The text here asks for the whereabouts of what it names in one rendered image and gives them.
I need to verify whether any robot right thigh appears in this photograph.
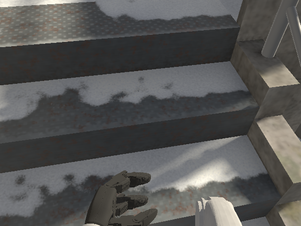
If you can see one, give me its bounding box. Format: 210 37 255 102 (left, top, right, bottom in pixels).
195 196 243 226

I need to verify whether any left robot hand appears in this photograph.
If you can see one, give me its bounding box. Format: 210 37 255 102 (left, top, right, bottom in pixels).
85 170 158 226

